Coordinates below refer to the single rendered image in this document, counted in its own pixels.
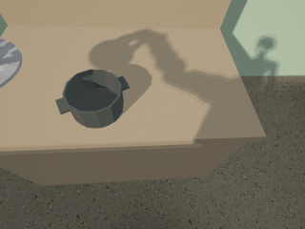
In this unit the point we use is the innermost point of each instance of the lid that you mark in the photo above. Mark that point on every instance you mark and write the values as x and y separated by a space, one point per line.
10 61

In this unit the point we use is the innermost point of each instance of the pot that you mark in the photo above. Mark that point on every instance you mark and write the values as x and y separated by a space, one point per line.
94 98

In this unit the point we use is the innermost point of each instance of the table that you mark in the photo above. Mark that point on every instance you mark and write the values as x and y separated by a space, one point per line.
186 110

